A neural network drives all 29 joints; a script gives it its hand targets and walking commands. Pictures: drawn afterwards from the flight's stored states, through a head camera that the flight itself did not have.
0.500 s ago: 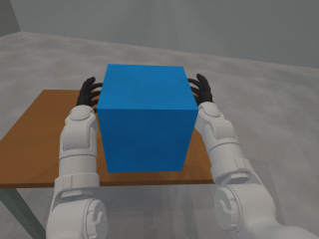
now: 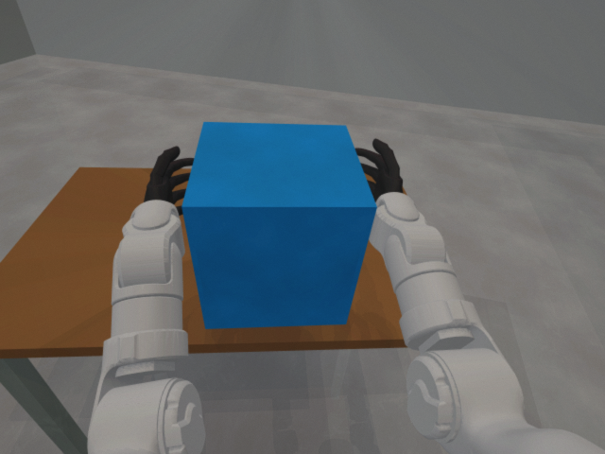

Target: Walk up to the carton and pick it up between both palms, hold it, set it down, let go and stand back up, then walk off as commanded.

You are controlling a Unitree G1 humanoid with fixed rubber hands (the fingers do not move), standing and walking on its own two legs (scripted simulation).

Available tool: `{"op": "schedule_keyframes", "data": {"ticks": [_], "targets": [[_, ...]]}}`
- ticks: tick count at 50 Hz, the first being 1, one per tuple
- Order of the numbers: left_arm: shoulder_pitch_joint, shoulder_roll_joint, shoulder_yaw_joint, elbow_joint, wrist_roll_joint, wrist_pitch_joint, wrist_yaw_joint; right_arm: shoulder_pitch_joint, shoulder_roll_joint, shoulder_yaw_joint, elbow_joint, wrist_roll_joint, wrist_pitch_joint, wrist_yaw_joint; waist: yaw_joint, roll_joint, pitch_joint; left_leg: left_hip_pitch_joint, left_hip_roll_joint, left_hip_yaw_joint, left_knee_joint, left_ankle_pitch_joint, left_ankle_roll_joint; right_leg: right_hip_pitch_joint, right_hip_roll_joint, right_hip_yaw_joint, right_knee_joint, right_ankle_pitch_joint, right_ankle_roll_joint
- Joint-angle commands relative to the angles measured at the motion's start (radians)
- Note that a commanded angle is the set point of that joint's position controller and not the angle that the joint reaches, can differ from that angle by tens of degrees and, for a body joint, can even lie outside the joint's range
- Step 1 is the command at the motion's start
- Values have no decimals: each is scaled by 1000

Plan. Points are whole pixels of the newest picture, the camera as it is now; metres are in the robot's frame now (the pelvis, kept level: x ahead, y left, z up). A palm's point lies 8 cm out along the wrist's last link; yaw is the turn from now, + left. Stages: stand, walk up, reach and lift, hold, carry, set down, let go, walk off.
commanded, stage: hold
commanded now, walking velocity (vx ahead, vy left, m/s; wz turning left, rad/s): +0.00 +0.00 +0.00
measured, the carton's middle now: (276, 225) +0.39 +0.02 +0.16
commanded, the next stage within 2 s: none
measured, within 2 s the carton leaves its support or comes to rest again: neither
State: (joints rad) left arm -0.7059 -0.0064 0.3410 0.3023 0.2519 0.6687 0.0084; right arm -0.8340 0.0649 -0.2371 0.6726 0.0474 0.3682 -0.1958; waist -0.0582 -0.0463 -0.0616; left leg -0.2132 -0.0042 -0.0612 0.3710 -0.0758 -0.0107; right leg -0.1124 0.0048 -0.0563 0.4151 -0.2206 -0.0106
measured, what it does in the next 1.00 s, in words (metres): stands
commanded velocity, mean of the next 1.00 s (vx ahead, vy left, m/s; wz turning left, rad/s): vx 0.00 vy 0.00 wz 0.00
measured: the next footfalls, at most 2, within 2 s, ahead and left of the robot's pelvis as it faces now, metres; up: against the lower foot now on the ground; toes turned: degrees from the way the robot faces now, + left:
none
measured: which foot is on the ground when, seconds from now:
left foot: down 0.00-1.00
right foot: down 0.00-1.00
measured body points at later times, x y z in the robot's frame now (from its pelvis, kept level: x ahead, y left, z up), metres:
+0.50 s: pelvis +0.00 +0.00 +0.00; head -0.05 +0.02 +0.45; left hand +0.39 +0.16 +0.21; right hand +0.39 -0.13 +0.22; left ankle +0.09 +0.12 -0.74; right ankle +0.01 -0.11 -0.74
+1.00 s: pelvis +0.00 +0.00 +0.00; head -0.05 +0.02 +0.45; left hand +0.39 +0.16 +0.20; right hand +0.40 -0.13 +0.21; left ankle +0.09 +0.12 -0.74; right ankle +0.01 -0.11 -0.74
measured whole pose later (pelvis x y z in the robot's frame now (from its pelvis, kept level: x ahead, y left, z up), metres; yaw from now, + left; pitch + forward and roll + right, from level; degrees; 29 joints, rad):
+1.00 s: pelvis +0.00 +0.00 +0.00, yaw +0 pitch -4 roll +0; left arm -0.68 -0.01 0.33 0.25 0.25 0.68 0.01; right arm -0.82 0.06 -0.22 0.64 0.07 0.38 -0.20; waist -0.06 -0.05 -0.06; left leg -0.21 0.00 -0.06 0.37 -0.08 -0.01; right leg -0.11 0.01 -0.06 0.42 -0.23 -0.01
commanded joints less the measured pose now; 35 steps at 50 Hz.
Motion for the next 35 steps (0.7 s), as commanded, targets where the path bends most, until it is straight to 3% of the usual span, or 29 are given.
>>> {"op": "schedule_keyframes", "data": {"ticks": [1, 2, 3, 4, 5, 8, 9, 11, 12, 13, 15, 16, 17, 18, 20, 21, 22, 23, 24, 25, 26, 27, 28, 29, 31, 33, 34, 35], "targets": [[-748, -572, -539, -192, -146, -59, -107, -738, 532, 485, -218, 189, -38, 86, -29, 78, -383, 354, -9, 67, -51, 5, 10, -4, 33, 6, -166, 79, 66], [-743, -582, -529, -164, -138, -56, -102, -752, 512, 478, -215, 186, -39, 87, -22, 88, -376, 343, -13, 60, -55, -15, 11, -22, 35, 8, -170, 56, 66], [-772, -579, -542, -209, -151, -59, -97, -763, 539, 504, -236, 195, -35, 90, -13, 65, -386, 343, -8, 63, -55, 4, 16, -22, 39, -4, -163, 61, 70], [-772, -583, -553, -195, -146, -60, -92, -754, 525, 495, -221, 188, -37, 94, -22, 79, -402, 360, -10, 59, -56, -28, 8, -36, 36, -8, -163, 42, 72], [-720, -596, -549, -129, -134, -45, -94, -788, 505, 495, -231, 191, -39, 91, -16, 84, -355, 351, -2, 50, -59, -35, 12, -59, 37, -4, -169, 25, 65], [-720, -596, -567, -219, -151, -57, -98, -728, 520, 507, -271, 200, -41, 84, -33, 74, -414, 383, -3, 52, -41, 20, 9, -22, 42, 3, -165, 103, 65], [-724, -588, -560, -175, -141, -52, -97, -751, 519, 510, -243, 201, -34, 85, -27, 86, -365, 361, -11, 56, -55, -32, 15, -51, 37, 3, -174, 47, 66], [-775, -604, -588, -197, -170, -60, -92, -791, 537, 496, -279, 194, -45, 86, -30, 82, -421, 367, -4, 53, -51, -37, 7, -62, 33, 0, -175, 30, 68], [-760, -601, -564, -166, -158, -59, -87, -759, 524, 478, -241, 185, -34, 91, -29, 81, -382, 350, -3, 46, -66, -77, 6, -90, 36, 5, -175, -1, 61], [-707, -586, -543, -185, -145, -49, -90, -696, 534, 502, -233, 185, -22, 88, -12, 67, -347, 323, -13, 59, -60, -37, 13, -31, 32, 5, -172, 29, 61], [-738, -609, -585, -216, -153, -54, -89, -730, 523, 498, -246, 189, -39, 94, -27, 104, -400, 345, -4, 52, -61, -38, -2, -40, 39, -1, -164, 34, 61], [-729, -567, -534, -182, -142, -51, -91, -721, 530, 504, -232, 185, -21, 87, -18, 52, -338, 325, -13, 60, -65, -48, 21, -43, 33, 3, -180, 23, 66], [-743, -585, -575, -214, -154, -54, -89, -720, 540, 507, -245, 190, -28, 83, -35, 85, -364, 341, -10, 67, -56, -28, 5, -38, 36, 0, -168, 54, 64], [-734, -597, -570, -183, -159, -53, -88, -760, 533, 508, -266, 190, -38, 88, -15, 58, -402, 346, -3, 51, -68, -62, 5, -39, 41, 0, -171, 20, 65], [-688, -587, -564, -184, -158, -47, -90, -781, 541, 545, -320, 200, -37, 82, -5, 39, -417, 354, -12, 64, -51, 21, 20, -16, 37, -4, -167, 101, 75], [-742, -565, -541, -193, -136, -54, -89, -732, 535, 519, -253, 200, -25, 83, -5, 82, -374, 343, -16, 60, -53, -33, 18, -50, 30, 9, -169, 41, 72], [-726, -582, -579, -231, -154, -52, -94, -728, 541, 533, -283, 211, -33, 81, -25, 88, -386, 329, -18, 68, -49, 5, 13, -11, 33, 1, -163, 100, 70], [-700, -593, -571, -210, -155, -48, -95, -720, 521, 533, -277, 212, -26, 83, -28, 86, -381, 362, -14, 59, -56, -8, 8, -40, 34, 1, -170, 70, 70], [-670, -582, -545, -146, -131, -40, -96, -721, 531, 523, -270, 202, -15, 75, -15, 54, -335, 341, -15, 57, -60, -33, 19, -42, 33, 11, -173, 60, 73], [-674, -552, -516, -159, -129, -34, -100, -724, 529, 516, -268, 194, -12, 79, -5, 23, -340, 319, -16, 57, -65, -48, 41, -23, 33, 9, -181, 27, 70], [-649, -554, -485, -126, -103, -24, -109, -710, 502, 506, -238, 189, -9, 81, -1, 34, -291, 310, -17, 61, -78, -76, 42, -36, 30, 9, -189, -20, 71], [-694, -546, -507, -174, -111, -36, -110, -677, 521, 485, -180, 174, -6, 80, -21, 66, -302, 321, -13, 67, -70, -74, 25, -39, 28, 11, -176, 2, 68], [-764, -541, -500, -217, -124, -47, -111, -697, 531, 494, -194, 177, -8, 87, -14, 44, -343, 313, -17, 62, -76, -93, 29, -26, 28, 5, -171, -15, 70], [-743, -551, -528, -181, -134, -43, -108, -697, 525, 491, -201, 191, -5, 85, -35, 75, -317, 307, -17, 66, -76, -101, 18, -47, 26, 7, -174, 0, 65], [-722, -565, -518, -166, -126, -41, -108, -736, 531, 492, -245, 189, -16, 82, -10, 62, -347, 310, -16, 61, -75, -75, 20, -29, 29, 7, -167, 9, 74], [-740, -571, -542, -192, -144, -52, -99, -737, 540, 507, -260, 192, -17, 86, -13, 86, -364, 304, -15, 65, -70, -51, 20, -29, 29, 9, -165, 32, 68], [-745, -547, -520, -177, -132, -53, -103, -721, 539, 497, -207, 184, -14, 86, -10, 56, -346, 314, -11, 68, -74, -62, 19, -37, 31, 3, -167, 28, 68], [-700, -550, -529, -193, -133, -47, -105, -733, 546, 535, -279, 196, -19, 84, 2, 46, -364, 316, -20, 72, -66, -48, 24, -7, 35, -2, -171, 30, 69]]}}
